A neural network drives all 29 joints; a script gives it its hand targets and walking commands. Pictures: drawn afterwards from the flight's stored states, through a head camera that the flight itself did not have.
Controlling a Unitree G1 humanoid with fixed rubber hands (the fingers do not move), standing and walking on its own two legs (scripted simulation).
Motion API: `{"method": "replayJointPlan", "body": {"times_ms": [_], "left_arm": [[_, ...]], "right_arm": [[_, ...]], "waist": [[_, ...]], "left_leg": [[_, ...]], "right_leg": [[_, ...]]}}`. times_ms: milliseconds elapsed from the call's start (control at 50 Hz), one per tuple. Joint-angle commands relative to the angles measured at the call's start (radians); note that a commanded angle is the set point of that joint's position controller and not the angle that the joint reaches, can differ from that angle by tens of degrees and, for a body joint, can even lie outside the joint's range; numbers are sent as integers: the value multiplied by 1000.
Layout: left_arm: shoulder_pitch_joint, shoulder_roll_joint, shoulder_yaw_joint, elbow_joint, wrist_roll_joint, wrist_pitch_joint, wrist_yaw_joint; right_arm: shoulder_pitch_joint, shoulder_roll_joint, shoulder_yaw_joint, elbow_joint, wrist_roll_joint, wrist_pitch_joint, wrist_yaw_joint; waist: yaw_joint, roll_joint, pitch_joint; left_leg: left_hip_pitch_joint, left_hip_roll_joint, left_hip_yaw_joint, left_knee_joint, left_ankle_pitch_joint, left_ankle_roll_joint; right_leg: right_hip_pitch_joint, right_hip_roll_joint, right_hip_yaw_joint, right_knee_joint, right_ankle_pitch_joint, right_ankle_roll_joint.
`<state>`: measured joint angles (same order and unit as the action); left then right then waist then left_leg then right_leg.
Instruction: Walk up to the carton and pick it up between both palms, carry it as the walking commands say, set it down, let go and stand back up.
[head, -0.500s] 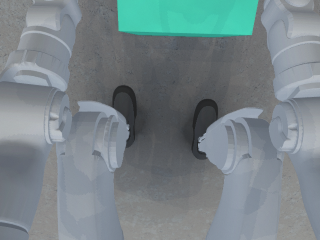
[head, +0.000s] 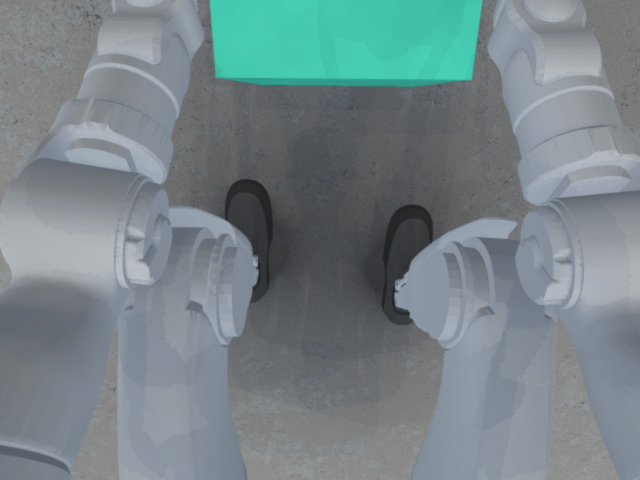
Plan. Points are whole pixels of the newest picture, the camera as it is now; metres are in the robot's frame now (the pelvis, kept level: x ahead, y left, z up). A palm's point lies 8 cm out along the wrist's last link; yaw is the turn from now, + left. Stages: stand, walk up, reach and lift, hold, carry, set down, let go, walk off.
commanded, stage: reach and lift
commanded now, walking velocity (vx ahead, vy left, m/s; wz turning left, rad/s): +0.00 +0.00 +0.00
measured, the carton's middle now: out of the picture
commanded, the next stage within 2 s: none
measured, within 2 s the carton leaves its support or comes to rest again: leaves its support in 0.56 s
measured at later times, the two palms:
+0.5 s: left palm out of the picture +0.54 +0.16 -0.20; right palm out of the picture +0.54 -0.14 -0.20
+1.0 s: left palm out of the picture +0.56 +0.16 -0.14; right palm out of the picture +0.55 -0.13 -0.16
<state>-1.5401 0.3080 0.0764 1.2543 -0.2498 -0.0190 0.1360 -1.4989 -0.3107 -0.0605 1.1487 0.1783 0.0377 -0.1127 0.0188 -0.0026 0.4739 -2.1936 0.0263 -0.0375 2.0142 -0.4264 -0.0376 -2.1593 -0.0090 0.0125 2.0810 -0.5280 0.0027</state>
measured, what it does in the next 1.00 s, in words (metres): stands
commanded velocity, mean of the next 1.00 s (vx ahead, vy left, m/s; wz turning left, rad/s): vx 0.00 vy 0.00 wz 0.00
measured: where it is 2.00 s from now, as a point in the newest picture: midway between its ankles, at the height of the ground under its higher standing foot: (326, 272)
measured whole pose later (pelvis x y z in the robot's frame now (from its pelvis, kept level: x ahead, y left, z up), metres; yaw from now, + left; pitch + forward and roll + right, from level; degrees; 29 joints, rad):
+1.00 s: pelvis -0.01 +0.01 +0.00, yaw +0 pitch +29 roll +0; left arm -1.52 0.27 0.25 0.92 -0.11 0.28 0.17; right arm -1.51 -0.30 -0.12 0.96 0.11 0.29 -0.15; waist 0.02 0.02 0.52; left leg -2.11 0.00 -0.04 2.04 -0.43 -0.03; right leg -2.08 0.00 0.03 2.10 -0.52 0.02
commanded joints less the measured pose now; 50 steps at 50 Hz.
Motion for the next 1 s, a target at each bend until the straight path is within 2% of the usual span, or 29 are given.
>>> {"method": "replayJointPlan", "body": {"times_ms": [0,40,80,100,140,160,200,220,280,300,320,340,360,420,440,460,500,520,540,560,640,660,720,800,840,880,900,920,980], "left_arm": [[-459,-741,-93,-221,87,44,-214],[-441,-711,-65,-248,122,54,-227],[-381,-821,-46,-184,124,79,-257],[-363,-830,-41,-187,160,82,-261],[-409,-820,-46,-239,111,90,-269],[-407,-831,-37,-237,127,96,-270],[-447,-850,-68,-255,120,103,-277],[-365,-850,-31,-193,159,107,-280],[-354,-904,-64,-226,150,119,-290],[-398,-878,-58,-298,142,106,-296],[-409,-906,-79,-282,121,109,-291],[-411,-908,-103,-320,113,105,-288],[-406,-894,-70,-301,116,108,-287],[-404,-934,-110,-312,109,117,-285],[-436,-929,-122,-423,102,112,-272],[-414,-944,-120,-364,89,110,-268],[-449,-1029,-176,-461,40,122,-267],[-411,-988,-180,-429,50,125,-268],[-476,-1021,-229,-521,24,135,-259],[-475,-994,-196,-397,53,150,-267],[-461,-1122,-229,-539,17,172,-252],[-480,-1069,-210,-539,43,187,-256],[-424,-1158,-159,-367,95,231,-283],[-486,-1233,-165,-513,96,257,-287],[-466,-1201,-181,-516,92,272,-291],[-512,-1230,-155,-552,116,281,-298],[-476,-1249,-129,-477,107,297,-304],[-457,-1261,-161,-462,128,312,-311],[-509,-1275,-158,-543,121,329,-312]], "right_arm": [[-488,711,108,-157,-74,25,238],[-449,788,67,-79,-86,60,271],[-449,839,102,-147,-109,65,287],[-486,846,118,-203,-98,57,291],[-421,891,107,-130,-102,85,307],[-484,839,103,-202,-67,69,301],[-495,868,82,-158,-94,81,301],[-437,918,87,-118,-88,86,313],[-440,906,89,-133,-96,89,315],[-402,949,89,-142,-84,91,321],[-428,955,106,-181,-88,89,310],[-482,967,135,-250,-58,79,313],[-479,944,157,-227,-62,90,312],[-486,946,171,-256,-45,87,294],[-588,987,217,-421,-1,78,295],[-561,988,231,-362,10,83,294],[-542,1003,258,-409,18,86,283],[-523,1011,272,-386,27,93,284],[-592,1023,277,-480,54,87,282],[-545,1012,239,-369,-3,106,285],[-701,983,334,-631,73,96,281],[-694,971,318,-588,65,112,279],[-637,1012,242,-454,-1,148,308],[-753,1018,255,-631,12,148,322],[-749,1053,296,-639,27,169,320],[-743,1101,258,-603,25,180,332],[-777,1074,276,-608,20,181,337],[-721,1100,237,-578,-18,191,336],[-837,1126,291,-709,36,199,329]], "waist": [[-18,-15,-1213],[38,-2,-1131],[5,-23,-1191],[60,5,-1189],[21,-57,-1178],[55,7,-1199],[13,-29,-1183],[70,-21,-1141],[3,5,-1172],[56,4,-1222],[11,-35,-1260],[49,-9,-1335],[54,-56,-1297],[53,-29,-1442],[95,-14,-1667],[91,-45,-1591],[11,-52,-1735],[64,-24,-1751],[29,2,-1901],[17,-68,-1747],[17,-10,-2139],[40,-28,-2050],[9,-12,-1779],[-20,19,-2063],[15,-32,-2070],[35,28,-2087],[39,-36,-2077],[17,2,-2013],[44,1,-2253]], "left_leg": [[494,-114,103,-23,111,4],[470,-118,106,-41,63,19],[434,-119,123,10,104,18],[456,-131,130,-5,155,16],[414,-124,127,7,103,24],[409,-116,142,8,81,21],[416,-121,124,-5,112,26],[390,-126,132,-15,97,32],[411,-124,122,-10,100,38],[397,-122,146,12,140,31],[426,-128,132,-8,150,34],[461,-131,131,-8,192,31],[431,-130,144,9,125,35],[477,-122,145,13,183,26],[630,-136,150,15,264,41],[570,-135,167,17,230,34],[648,-151,155,22,303,26],[673,-136,166,30,300,28],[760,-146,155,15,341,26],[646,-139,154,3,229,20],[923,-151,157,24,362,17],[858,-145,143,-13,303,25],[763,-142,130,-61,135,25],[938,-153,142,-26,239,26],[895,-151,156,-45,270,25],[900,-164,159,-79,206,29],[886,-161,149,-61,208,28],[854,-152,144,-77,175,28],[953,-156,154,-74,259,30]], "right_leg": [[371,119,-51,-130,156,5],[283,121,-54,-120,90,1],[351,114,-39,-126,150,-1],[341,118,-50,-103,179,7],[345,112,-45,-134,135,0],[374,116,-30,-136,118,-10],[339,122,-64,-112,143,6],[321,124,-49,-114,145,4],[295,126,-68,-114,129,3],[329,130,-27,-123,180,-2],[377,126,-66,-111,201,7],[384,132,-67,-105,227,7],[402,126,-51,-115,173,1],[443,126,-69,-98,238,8],[552,132,-50,-96,302,14],[524,129,-65,-105,267,22],[615,136,-78,-104,343,26],[579,125,-69,-100,315,21],[632,141,-90,-87,376,27],[604,127,-97,-99,295,17],[731,131,-100,-103,359,16],[683,127,-113,-114,300,22],[546,135,-125,-142,146,10],[595,133,-127,-151,198,1],[666,135,-128,-151,251,24],[643,138,-131,-170,185,15],[655,126,-122,-175,176,11],[587,132,-126,-172,163,3],[741,139,-121,-175,254,19]]}}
